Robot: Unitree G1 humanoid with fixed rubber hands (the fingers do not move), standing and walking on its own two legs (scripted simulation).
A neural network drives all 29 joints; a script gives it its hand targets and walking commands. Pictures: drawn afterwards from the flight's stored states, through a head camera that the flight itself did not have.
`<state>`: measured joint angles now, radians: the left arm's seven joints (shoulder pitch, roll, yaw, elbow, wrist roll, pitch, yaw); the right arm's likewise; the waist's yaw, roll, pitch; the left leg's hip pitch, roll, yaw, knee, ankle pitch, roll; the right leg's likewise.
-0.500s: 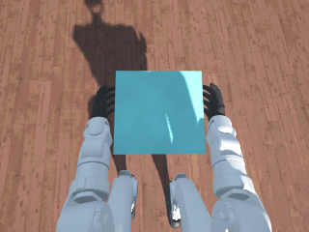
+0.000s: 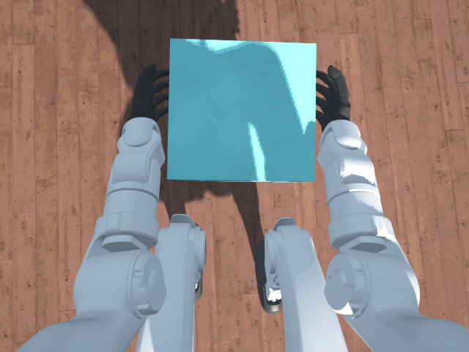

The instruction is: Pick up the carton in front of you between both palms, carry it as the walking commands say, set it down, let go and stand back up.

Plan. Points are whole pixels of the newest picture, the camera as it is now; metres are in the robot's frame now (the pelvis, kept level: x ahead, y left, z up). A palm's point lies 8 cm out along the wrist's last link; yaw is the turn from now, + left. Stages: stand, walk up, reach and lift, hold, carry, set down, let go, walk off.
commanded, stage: set down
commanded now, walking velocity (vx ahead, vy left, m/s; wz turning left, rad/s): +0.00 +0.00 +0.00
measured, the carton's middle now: (238, 127) +0.47 +0.01 -0.18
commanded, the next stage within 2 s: none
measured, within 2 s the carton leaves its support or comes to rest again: rests again in 1.04 s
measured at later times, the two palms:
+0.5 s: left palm (165, 120) +0.50 +0.16 -0.26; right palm (304, 126) +0.50 -0.14 -0.25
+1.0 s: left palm (166, 120) +0.51 +0.16 -0.29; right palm (299, 129) +0.50 -0.14 -0.29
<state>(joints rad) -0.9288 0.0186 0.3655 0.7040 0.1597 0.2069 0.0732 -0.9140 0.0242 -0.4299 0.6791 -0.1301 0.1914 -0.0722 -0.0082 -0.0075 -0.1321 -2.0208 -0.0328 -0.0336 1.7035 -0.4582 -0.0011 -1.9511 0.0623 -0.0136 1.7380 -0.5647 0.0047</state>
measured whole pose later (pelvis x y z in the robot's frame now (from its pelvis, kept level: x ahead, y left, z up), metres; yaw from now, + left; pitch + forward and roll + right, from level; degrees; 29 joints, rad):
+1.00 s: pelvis -0.02 +0.00 -0.14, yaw -1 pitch +39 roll -2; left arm -1.36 0.26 0.24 1.08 -0.01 0.16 0.09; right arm -1.29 -0.15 -0.29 0.96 0.01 0.17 -0.14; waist 0.01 0.00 0.21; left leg -2.36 -0.02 -0.02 2.16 -0.49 -0.01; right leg -2.29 0.09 -0.03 2.21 -0.61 0.01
